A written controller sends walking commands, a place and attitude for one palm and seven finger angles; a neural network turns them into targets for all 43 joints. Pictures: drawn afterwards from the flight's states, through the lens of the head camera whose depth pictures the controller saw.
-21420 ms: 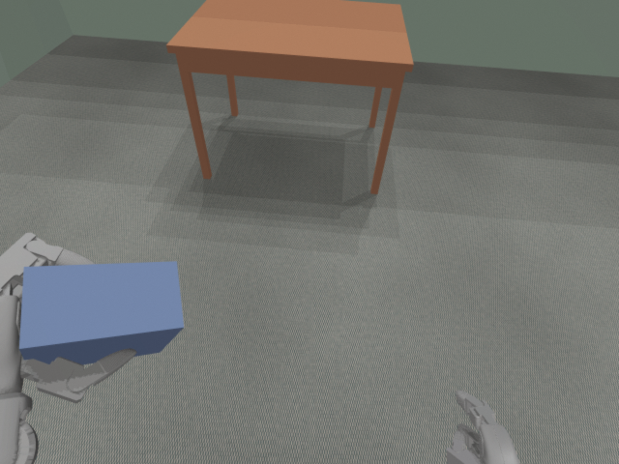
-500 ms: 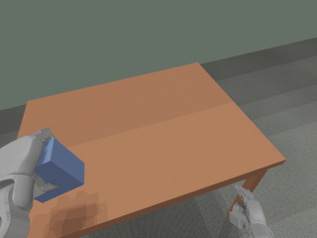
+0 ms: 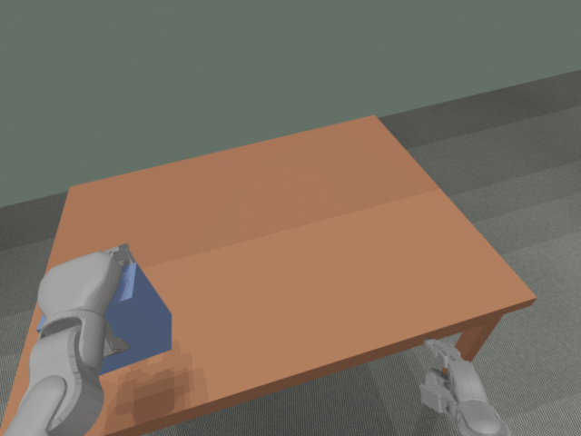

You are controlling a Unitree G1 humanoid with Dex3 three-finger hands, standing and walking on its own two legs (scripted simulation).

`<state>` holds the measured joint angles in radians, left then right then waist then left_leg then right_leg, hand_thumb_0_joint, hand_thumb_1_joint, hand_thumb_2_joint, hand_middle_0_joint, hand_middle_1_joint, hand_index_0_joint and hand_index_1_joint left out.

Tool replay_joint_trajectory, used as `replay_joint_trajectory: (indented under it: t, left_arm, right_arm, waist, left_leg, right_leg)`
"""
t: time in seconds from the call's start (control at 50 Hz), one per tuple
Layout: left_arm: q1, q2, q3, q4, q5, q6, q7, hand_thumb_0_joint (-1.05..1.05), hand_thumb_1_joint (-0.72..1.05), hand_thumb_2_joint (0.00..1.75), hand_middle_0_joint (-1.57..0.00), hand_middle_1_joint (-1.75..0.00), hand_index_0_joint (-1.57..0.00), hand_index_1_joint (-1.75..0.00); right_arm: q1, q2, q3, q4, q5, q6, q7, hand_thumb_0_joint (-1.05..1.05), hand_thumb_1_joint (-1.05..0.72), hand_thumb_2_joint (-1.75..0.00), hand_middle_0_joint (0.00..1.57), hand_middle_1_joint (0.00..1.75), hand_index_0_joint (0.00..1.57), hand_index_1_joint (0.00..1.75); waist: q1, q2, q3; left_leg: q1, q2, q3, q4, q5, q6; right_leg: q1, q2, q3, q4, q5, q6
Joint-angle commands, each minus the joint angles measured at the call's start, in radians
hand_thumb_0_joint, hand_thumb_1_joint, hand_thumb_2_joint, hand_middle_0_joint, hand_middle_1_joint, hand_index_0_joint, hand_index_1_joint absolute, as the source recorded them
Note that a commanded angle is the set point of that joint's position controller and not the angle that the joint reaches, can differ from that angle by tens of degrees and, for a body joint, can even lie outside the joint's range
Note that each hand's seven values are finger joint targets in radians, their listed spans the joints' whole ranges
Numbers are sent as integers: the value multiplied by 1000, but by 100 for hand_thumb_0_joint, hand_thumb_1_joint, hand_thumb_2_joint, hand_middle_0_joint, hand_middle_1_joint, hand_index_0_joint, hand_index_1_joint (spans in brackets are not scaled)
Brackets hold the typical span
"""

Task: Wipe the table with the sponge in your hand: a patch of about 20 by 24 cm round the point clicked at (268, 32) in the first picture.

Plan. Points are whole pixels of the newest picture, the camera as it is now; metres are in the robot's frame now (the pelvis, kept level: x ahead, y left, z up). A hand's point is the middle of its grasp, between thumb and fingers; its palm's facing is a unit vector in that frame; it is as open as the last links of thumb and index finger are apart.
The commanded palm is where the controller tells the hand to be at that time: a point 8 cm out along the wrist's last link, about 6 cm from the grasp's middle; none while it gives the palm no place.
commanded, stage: turn the palm down, sponge in hand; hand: left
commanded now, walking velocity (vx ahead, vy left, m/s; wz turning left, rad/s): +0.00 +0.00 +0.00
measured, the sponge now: (120, 329) +0.22 +0.29 +0.04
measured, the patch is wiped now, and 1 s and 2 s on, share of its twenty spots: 0.00 0.00 0.00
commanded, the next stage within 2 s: move the sponge above the wiping area in 0.28 s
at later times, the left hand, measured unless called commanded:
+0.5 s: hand (135, 312) +0.23 +0.25 +0.08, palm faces -0.03 -0.09 -1.00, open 10.8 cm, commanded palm +0.20 +0.26 +0.14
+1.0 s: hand (139, 309) +0.24 +0.26 +0.07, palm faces +0.02 -0.07 -1.00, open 10.7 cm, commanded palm +0.20 +0.26 +0.12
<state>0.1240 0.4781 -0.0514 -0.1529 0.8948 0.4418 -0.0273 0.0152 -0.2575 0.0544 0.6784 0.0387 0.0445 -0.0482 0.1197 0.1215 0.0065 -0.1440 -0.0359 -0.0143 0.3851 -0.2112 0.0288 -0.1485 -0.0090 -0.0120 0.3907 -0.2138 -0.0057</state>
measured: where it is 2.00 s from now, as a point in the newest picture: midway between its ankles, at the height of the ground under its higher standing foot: outside the picture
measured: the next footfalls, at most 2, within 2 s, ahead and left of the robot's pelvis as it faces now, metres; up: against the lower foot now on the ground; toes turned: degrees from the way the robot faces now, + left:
none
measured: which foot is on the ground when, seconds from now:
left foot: down 0.00-1.00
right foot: down 0.00-1.00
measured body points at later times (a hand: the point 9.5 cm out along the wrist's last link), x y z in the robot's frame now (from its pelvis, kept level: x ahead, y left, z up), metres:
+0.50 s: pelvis +0.00 -0.02 +0.00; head -0.01 -0.07 +0.45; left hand +0.22 +0.25 +0.14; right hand +0.26 -0.23 -0.08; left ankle +0.00 +0.10 -0.74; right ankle +0.00 -0.12 -0.74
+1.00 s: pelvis -0.01 -0.01 +0.00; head -0.01 -0.05 +0.45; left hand +0.23 +0.26 +0.12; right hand +0.23 -0.21 -0.09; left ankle +0.00 +0.10 -0.74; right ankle +0.00 -0.12 -0.74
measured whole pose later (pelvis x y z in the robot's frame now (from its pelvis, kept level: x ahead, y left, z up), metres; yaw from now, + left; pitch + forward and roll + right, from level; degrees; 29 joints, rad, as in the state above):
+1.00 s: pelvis -0.01 -0.01 +0.00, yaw -2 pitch -2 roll +0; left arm 0.11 0.43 -0.09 -0.04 0.96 0.29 0.09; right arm 0.03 -0.23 0.02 0.72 0.03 -0.01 -0.07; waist 0.13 0.09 0.00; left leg -0.14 -0.01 0.00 0.39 -0.21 0.01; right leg -0.16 0.02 0.01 0.40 -0.21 -0.02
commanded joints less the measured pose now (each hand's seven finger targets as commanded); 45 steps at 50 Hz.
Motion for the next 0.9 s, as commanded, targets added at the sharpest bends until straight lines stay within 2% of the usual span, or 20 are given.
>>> replay_joint_trajectory:
  t: [0.0, 0.06, 0.08, 0.16, 0.18, 0.26, 0.28, 0.34, 0.36, 0.4, 0.44, 0.46, 0.48, 0.56, 0.58, 0.68, 0.76, 0.78, 0.86, 0.88]
  left_arm:
    - [-199, 283, 172, -266, 66, -75, 25, 0, 10, 130, -120, -160, -120, -160]
    - [-204, 363, 273, -287, 86, -122, 69, 0, 10, 130, -120, -160, -120, -160]
    - [-190, 264, 202, -272, 75, -130, 80, 0, 10, 130, -120, -160, -120, -160]
    - [-187, 278, 242, -214, 49, -106, 122, 0, 10, 130, -120, -160, -120, -160]
    - [-189, 209, 178, -190, 42, -90, 119, 0, 10, 130, -120, -160, -120, -160]
    - [-206, 199, 132, -183, 34, -33, 93, 0, 10, 130, -120, -160, -120, -160]
    - [-193, 149, 76, -194, 28, -31, 79, 0, 10, 130, -120, -160, -120, -160]
    - [-194, 207, 104, -203, 44, -34, 52, 0, 10, 130, -120, -160, -120, -160]
    - [-204, 255, 149, -243, 50, -43, 53, 0, 10, 130, -120, -160, -120, -160]
    - [-189, 262, 165, -211, 65, -65, 57, 0, 10, 130, -120, -160, -120, -160]
    - [-190, 264, 179, -215, 75, -91, 70, 0, 10, 130, -120, -160, -120, -160]
    - [-176, 308, 231, -225, 71, -95, 83, 0, 10, 130, -120, -160, -120, -160]
    - [-187, 249, 182, -204, 76, -97, 89, 0, 10, 130, -120, -160, -120, -160]
    - [-158, 276, 232, -175, 63, -91, 121, 0, 10, 130, -120, -160, -120, -160]
    - [-153, 221, 180, -165, 56, -83, 118, 0, 10, 130, -120, -160, -120, -160]
    - [-175, 174, 107, -136, 42, -70, 96, 0, 10, 130, -120, -160, -120, -160]
    - [-286, 196, 95, -158, 62, -104, 87, 0, 10, 130, -120, -160, -120, -160]
    - [-266, 157, 68, -141, 63, -117, 93, 0, 10, 130, -120, -160, -120, -160]
    - [-287, 255, 170, -154, 98, -166, 143, 0, 10, 130, -120, -160, -120, -160]
    - [-302, 196, 126, -142, 108, -166, 153, 0, 10, 130, -120, -160, -120, -160]
  right_arm:
    - [-213, -83, -37, -182, -15, -74, -10, 0, -90, -90, 20, 30, 20, 30]
    - [-223, -91, -44, -163, -27, -76, -16, 0, -90, -90, 20, 30, 20, 30]
    - [-209, -70, -43, -167, -23, -81, -16, 0, -90, -90, 20, 30, 20, 30]
    - [-228, -88, -53, -146, -10, -81, -13, 0, -90, -90, 20, 30, 20, 30]
    - [-227, -84, -52, -148, -6, -82, -13, 0, -90, -90, 20, 30, 20, 30]
    - [-265, -92, -50, -158, 4, -80, -16, 0, -90, -90, 20, 30, 20, 30]
    - [-252, -88, -52, -166, 6, -83, -15, 0, -90, -90, 20, 30, 20, 30]
    - [-239, -92, -52, -168, -3, -77, -17, 0, -90, -90, 20, 30, 20, 30]
    - [-257, -93, -51, -172, -5, -80, -18, 0, -90, -90, 20, 30, 20, 30]
    - [-228, -86, -50, -165, -11, -82, -19, 0, -90, -90, 20, 30, 20, 30]
    - [-217, -87, -56, -162, -15, -78, -19, 0, -90, -90, 20, 30, 20, 30]
    - [-231, -91, -55, -159, -15, -79, -20, 0, -90, -90, 20, 30, 20, 30]
    - [-229, -81, -51, -161, -13, -82, -19, 0, -90, -90, 20, 30, 20, 30]
    - [-232, -94, -59, -149, -8, -81, -17, 0, -90, -90, 20, 30, 20, 30]
    - [-233, -86, -57, -156, -4, -83, -15, 0, -90, -90, 20, 30, 20, 30]
    - [-229, -89, -59, -154, 1, -94, -20, 0, -90, -90, 20, 30, 20, 30]
    - [-225, -89, -58, -152, -6, -104, -27, 0, -90, -90, 20, 30, 20, 30]
    - [-207, -80, -61, -155, -7, -112, -29, 0, -90, -90, 20, 30, 20, 30]
    - [-199, -88, -68, -136, -18, -119, -31, 0, -90, -90, 20, 30, 20, 30]
    - [-201, -76, -65, -140, -17, -120, -30, 0, -90, -90, 20, 30, 20, 30]
  waist:
    - [21, -87, -239]
    - [41, -50, -242]
    - [24, -54, -225]
    - [25, -40, -180]
    - [15, -45, -183]
    - [11, -38, -155]
    - [-5, -35, -168]
    - [4, -103, -212]
    - [11, -73, -209]
    - [14, -117, -213]
    - [20, -111, -224]
    - [29, -90, -205]
    - [24, -85, -207]
    - [30, -55, -179]
    - [23, -51, -190]
    - [0, -56, -158]
    - [-4, -70, -166]
    - [-5, -76, -181]
    - [24, -49, -233]
    - [20, -59, -249]
  left_leg:
    - [64, 19, -87, -30, 280, 14]
    - [83, 16, -97, -18, 291, 9]
    - [81, 18, -78, -12, 301, 9]
    - [76, 16, -81, -14, 273, -4]
    - [68, 19, -71, -15, 261, -4]
    - [58, 6, -70, -30, 217, -1]
    - [55, 9, -60, -27, 223, 4]
    - [63, -2, -61, -17, 264, 12]
    - [72, 0, -63, -13, 253, 13]
    - [70, 0, -56, -2, 278, 15]
    - [77, 1, -54, 2, 288, 11]
    - [75, 0, -63, -2, 266, 10]
    - [73, 0, -55, -1, 264, 10]
    - [66, 2, -63, -6, 251, 3]
    - [60, 3, -58, -10, 245, 3]
    - [57, 3, -56, -15, 198, 9]
    - [70, 3, -65, -26, 161, 10]
    - [65, 5, -60, -26, 160, 15]
    - [82, 7, -73, -28, 192, 6]
    - [78, 7, -67, -23, 212, 5]
  right_leg:
    - [103, 13, 94, -35, 172, -72]
    - [106, 27, 150, -46, 189, -87]
    - [96, 15, 118, -47, 197, -79]
    - [61, 24, 156, -69, 186, -86]
    - [57, 14, 119, -64, 169, -76]
    - [49, 19, 140, -69, 130, -77]
    - [63, 11, 112, -61, 142, -70]
    - [97, 6, 120, -48, 210, -63]
    - [93, 15, 147, -53, 198, -72]
    - [93, 9, 130, -45, 233, -66]
    - [95, 8, 138, -44, 255, -67]
    - [90, 18, 167, -55, 222, -77]
    - [80, 12, 142, -52, 209, -71]
    - [69, 21, 169, -58, 201, -81]
    - [72, 13, 138, -53, 186, -73]
    - [35, 18, 124, -66, 125, -69]
    - [13, 27, 136, -77, 76, -71]
    - [20, 23, 109, -69, 67, -67]
    - [47, 34, 142, -59, 98, -82]
    - [45, 30, 114, -46, 117, -79]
